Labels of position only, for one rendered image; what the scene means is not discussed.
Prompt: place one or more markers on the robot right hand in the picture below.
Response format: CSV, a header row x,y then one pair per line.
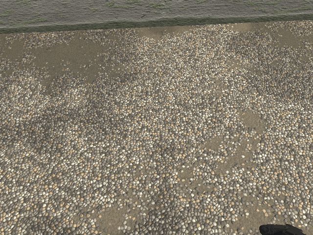
x,y
279,229

